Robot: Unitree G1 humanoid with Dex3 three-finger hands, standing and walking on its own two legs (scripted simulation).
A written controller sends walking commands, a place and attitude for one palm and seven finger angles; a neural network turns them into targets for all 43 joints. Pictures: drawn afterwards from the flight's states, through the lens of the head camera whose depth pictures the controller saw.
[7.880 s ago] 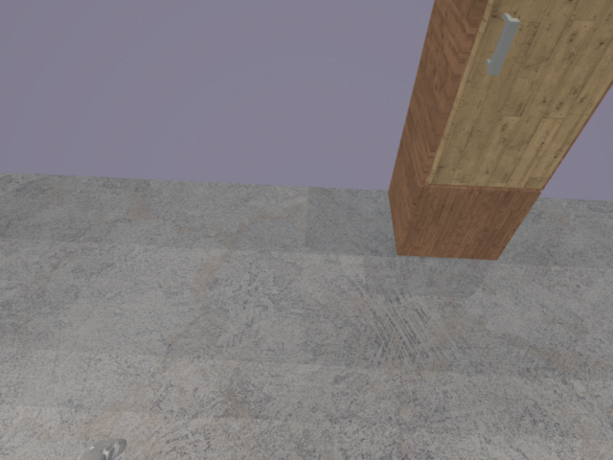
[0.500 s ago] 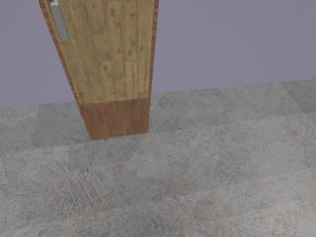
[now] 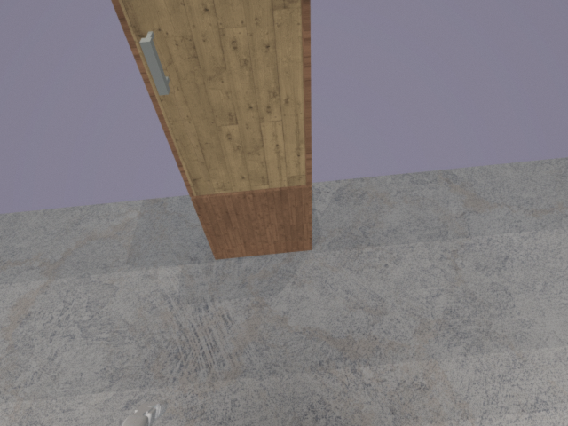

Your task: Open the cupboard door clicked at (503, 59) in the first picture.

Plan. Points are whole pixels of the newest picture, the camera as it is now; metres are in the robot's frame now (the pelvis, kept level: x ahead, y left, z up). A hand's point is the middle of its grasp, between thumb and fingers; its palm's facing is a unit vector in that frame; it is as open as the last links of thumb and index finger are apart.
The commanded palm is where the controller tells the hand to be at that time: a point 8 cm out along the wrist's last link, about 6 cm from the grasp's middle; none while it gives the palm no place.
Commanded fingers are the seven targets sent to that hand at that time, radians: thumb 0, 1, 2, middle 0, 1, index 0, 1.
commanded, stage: take the last steps up to it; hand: left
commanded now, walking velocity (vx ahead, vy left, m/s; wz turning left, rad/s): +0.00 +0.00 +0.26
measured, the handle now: (157, 63) +0.83 +0.31 +0.12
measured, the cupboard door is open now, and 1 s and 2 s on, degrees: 0 0 0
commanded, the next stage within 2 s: come to a stop and stand still in 1.16 s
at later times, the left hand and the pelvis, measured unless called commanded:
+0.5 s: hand out of the picture -0.12 +0.18 -0.16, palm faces +0.28 -0.94 -0.19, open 7.4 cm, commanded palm none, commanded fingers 0.00 0.90 0.90 -0.20 -0.30 -0.20 -0.30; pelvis +0.01 +0.03 +0.01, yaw +8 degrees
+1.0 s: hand (165, 357) +0.27 +0.24 -0.17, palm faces +0.06 -0.98 -0.20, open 7.4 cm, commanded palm none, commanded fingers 0.00 0.90 0.90 -0.20 -0.30 -0.20 -0.30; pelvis +0.17 +0.05 -0.01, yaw +5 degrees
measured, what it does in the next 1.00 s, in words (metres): walks ahead: left foot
